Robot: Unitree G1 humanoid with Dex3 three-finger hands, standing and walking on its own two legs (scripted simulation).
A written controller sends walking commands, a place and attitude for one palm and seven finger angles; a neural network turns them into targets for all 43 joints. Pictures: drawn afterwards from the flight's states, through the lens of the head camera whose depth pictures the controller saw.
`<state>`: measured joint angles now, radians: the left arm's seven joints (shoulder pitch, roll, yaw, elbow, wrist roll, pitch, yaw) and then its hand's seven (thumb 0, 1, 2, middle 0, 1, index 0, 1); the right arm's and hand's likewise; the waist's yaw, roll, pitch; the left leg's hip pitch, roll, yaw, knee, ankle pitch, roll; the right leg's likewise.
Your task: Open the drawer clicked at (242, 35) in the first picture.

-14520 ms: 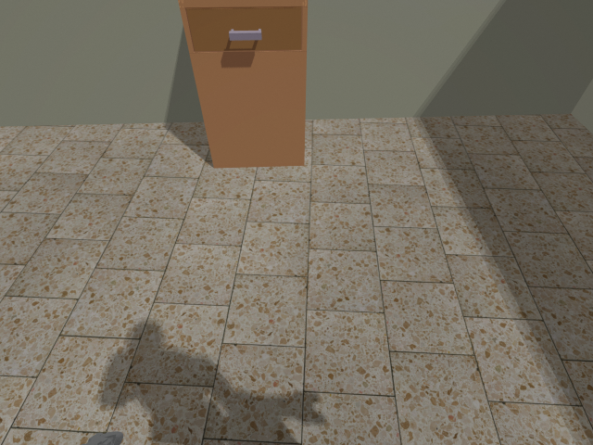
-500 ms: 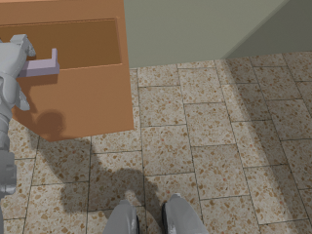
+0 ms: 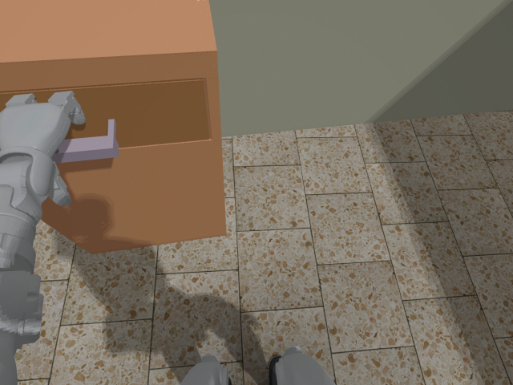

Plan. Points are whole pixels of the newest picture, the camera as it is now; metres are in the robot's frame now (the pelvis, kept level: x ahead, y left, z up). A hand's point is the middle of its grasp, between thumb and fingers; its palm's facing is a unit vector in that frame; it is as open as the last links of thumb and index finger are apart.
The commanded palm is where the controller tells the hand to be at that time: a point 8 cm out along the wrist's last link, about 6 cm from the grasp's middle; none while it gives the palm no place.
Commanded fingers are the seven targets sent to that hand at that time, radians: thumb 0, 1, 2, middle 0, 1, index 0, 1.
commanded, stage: lift the fingers back up to retry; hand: left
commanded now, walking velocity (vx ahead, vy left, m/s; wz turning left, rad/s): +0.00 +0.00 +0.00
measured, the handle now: (77, 138) +0.52 +0.29 -0.01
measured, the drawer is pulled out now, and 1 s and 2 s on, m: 0.00 0.00 0.00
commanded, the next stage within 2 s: re-aim the fingers above the handle in 0.30 s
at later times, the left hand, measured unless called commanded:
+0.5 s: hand (43, 141) +0.48 +0.31 +0.04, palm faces -0.08 -0.04 -1.00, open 13.6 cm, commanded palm +0.47 +0.31 +0.10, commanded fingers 0.00 -0.50 0.30 -0.30 -1.20 -0.30 -1.20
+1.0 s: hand (37, 141) +0.47 +0.31 +0.05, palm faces -0.08 -0.04 -1.00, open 13.7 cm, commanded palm +0.46 +0.31 +0.10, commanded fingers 0.00 -0.50 0.30 -0.30 -1.20 -0.30 -1.20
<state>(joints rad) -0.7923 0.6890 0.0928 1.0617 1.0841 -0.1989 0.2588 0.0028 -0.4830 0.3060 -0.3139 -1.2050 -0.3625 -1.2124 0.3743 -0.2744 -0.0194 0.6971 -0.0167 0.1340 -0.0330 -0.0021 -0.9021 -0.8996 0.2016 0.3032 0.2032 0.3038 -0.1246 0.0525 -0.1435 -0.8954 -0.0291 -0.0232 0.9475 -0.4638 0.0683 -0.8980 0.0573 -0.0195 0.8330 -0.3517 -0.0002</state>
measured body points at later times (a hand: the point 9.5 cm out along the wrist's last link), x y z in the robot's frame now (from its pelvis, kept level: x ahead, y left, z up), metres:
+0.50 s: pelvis +0.02 +0.00 +0.01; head +0.13 +0.00 +0.45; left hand +0.47 +0.31 +0.10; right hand +0.04 -0.28 -0.11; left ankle -0.02 +0.07 -0.68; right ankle +0.01 -0.13 -0.68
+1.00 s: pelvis +0.01 +0.00 +0.01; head +0.12 +0.01 +0.45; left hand +0.47 +0.31 +0.10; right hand +0.01 -0.28 -0.11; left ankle -0.02 +0.07 -0.68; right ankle +0.01 -0.13 -0.68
